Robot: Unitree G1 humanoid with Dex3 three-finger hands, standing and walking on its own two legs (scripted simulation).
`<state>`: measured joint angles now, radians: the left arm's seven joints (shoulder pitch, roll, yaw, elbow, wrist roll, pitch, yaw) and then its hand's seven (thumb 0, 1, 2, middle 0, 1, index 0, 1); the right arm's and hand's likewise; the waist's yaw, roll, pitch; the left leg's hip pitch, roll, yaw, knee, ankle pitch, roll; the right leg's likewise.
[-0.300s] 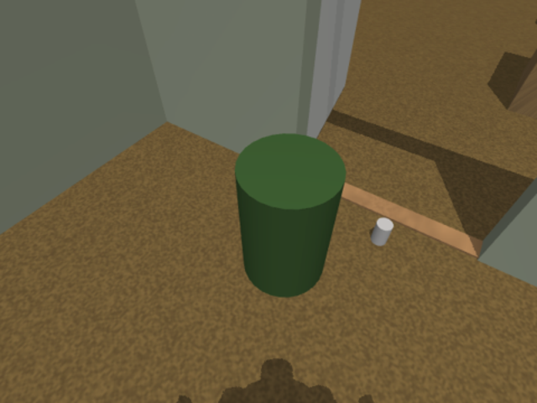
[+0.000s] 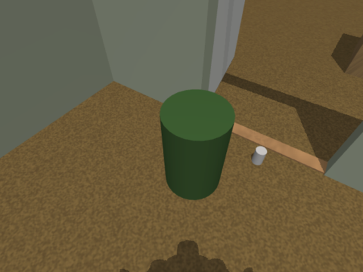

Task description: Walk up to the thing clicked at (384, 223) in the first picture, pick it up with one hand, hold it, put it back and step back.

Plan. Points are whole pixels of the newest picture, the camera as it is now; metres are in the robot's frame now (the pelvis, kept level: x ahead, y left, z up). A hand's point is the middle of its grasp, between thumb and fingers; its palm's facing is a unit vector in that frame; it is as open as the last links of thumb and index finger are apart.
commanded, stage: stand
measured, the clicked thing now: (259, 155) +0.93 -0.50 -0.72
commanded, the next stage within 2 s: walk up in 0.82 s
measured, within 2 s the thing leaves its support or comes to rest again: neither
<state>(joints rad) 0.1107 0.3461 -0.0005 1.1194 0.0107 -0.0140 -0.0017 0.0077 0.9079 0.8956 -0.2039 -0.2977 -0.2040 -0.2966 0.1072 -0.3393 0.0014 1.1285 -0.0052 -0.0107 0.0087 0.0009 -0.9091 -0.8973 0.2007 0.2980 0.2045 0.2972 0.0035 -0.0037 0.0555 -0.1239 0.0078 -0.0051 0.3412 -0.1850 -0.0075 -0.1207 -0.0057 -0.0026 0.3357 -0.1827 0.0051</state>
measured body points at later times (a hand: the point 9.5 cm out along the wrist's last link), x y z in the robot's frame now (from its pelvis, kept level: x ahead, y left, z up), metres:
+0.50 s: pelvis +0.01 +0.00 +0.00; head +0.02 +0.00 +0.45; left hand +0.08 +0.30 -0.13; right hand +0.09 -0.30 -0.13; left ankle +0.00 +0.12 -0.75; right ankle +0.00 -0.12 -0.75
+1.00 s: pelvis -0.01 +0.03 -0.01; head +0.03 +0.03 +0.44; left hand +0.07 +0.33 -0.14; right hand +0.08 -0.30 -0.12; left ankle +0.00 +0.14 -0.72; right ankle +0.00 -0.12 -0.75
